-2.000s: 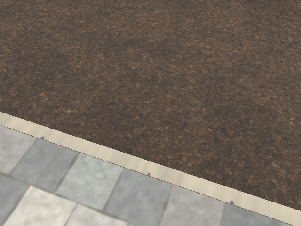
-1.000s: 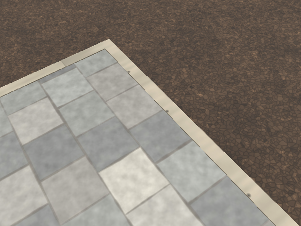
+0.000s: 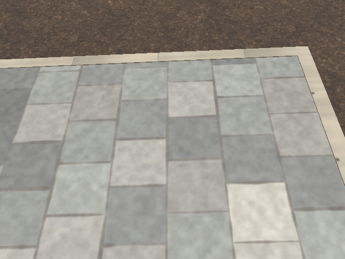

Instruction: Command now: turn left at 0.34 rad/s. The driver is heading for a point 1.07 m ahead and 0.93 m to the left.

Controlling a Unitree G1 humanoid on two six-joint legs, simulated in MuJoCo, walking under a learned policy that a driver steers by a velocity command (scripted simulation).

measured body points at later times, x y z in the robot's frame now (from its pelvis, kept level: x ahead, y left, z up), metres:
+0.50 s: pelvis +0.00 +0.05 -0.01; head +0.02 +0.06 +0.44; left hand +0.10 +0.34 -0.12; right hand +0.18 -0.19 -0.10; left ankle -0.01 +0.15 -0.74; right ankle +0.00 -0.11 -0.74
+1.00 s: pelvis -0.02 +0.01 +0.00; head +0.03 +0.02 +0.45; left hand +0.02 +0.32 -0.10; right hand +0.22 -0.20 -0.10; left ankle -0.07 +0.15 -0.70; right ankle +0.01 -0.10 -0.74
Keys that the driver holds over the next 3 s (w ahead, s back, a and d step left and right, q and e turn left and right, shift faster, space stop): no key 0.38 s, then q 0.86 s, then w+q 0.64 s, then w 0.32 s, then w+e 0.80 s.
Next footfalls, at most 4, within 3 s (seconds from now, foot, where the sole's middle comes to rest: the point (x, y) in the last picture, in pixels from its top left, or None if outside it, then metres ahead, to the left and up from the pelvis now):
0.18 left None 0.03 0.15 -0.78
1.12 left None -0.03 0.16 -0.78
1.56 right None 0.13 0.00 -0.78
2.02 left None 0.14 0.42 -0.78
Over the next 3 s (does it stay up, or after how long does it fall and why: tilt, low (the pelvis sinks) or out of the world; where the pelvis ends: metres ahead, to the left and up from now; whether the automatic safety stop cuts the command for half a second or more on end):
stays up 0.48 0.64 0.00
